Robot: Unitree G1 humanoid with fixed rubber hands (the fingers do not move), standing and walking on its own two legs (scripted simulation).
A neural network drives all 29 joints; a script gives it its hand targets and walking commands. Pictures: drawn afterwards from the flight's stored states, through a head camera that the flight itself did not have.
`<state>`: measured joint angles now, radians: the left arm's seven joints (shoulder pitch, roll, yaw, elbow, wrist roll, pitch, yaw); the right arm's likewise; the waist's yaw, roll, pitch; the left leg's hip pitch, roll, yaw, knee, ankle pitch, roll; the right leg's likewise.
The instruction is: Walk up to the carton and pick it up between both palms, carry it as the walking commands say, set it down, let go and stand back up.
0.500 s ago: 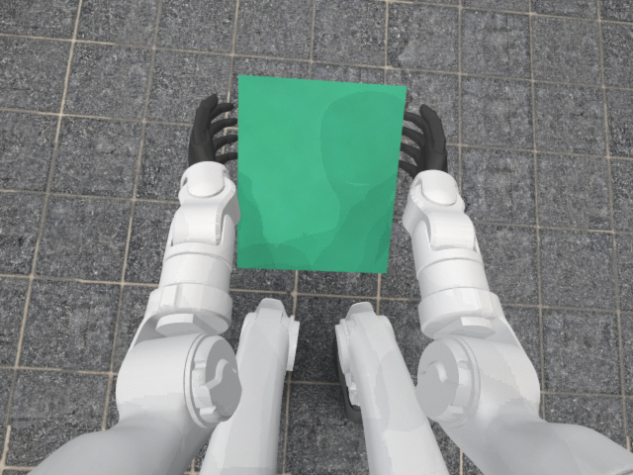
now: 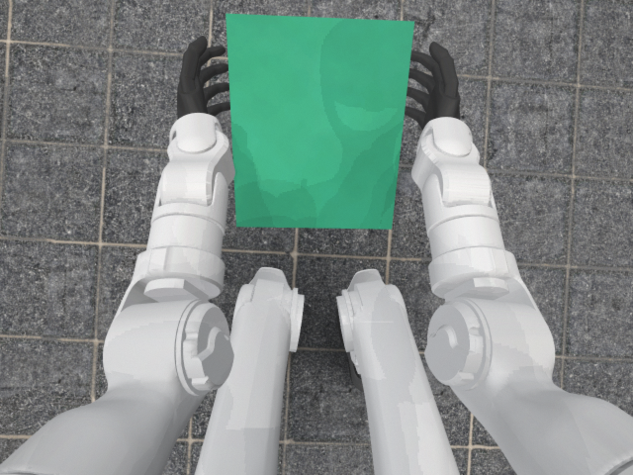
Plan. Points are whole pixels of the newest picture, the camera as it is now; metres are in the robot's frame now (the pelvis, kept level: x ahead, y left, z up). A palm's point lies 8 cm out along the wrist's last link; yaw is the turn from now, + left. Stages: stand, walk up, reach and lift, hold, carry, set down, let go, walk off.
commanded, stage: set down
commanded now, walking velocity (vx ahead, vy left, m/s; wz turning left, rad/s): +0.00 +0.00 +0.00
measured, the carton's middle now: (314, 123) +0.51 +0.01 -0.21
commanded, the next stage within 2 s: none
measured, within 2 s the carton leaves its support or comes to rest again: neither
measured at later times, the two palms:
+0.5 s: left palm (214, 118) +0.51 +0.15 -0.20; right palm (415, 120) +0.51 -0.12 -0.20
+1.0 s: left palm (225, 113) +0.53 +0.15 -0.27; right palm (406, 121) +0.53 -0.13 -0.27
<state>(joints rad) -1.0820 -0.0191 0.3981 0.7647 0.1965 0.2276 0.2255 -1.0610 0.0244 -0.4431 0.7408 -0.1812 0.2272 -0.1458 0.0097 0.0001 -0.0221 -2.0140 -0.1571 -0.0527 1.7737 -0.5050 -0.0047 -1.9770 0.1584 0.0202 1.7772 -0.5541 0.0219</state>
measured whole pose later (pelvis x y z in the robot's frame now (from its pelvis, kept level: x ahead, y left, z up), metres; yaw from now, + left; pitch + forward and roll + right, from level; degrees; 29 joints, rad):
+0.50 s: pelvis -0.01 -0.01 -0.06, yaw +0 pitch +44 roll -1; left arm -1.24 0.07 0.37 0.82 0.12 0.23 0.20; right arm -1.23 -0.05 -0.39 0.79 -0.13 0.23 -0.17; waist 0.02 -0.01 0.12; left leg -2.19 -0.16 -0.03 1.96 -0.53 -0.02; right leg -2.16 0.18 0.01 1.97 -0.58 0.02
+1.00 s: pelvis +0.00 +0.00 -0.10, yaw +0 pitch +39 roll -1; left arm -1.40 0.18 0.28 0.98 0.02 0.21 0.22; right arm -1.36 -0.14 -0.31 0.91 -0.06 0.21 -0.15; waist 0.02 0.01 0.28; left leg -2.22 -0.14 0.00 2.13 -0.60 -0.01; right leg -2.20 0.18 -0.01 2.15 -0.64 0.02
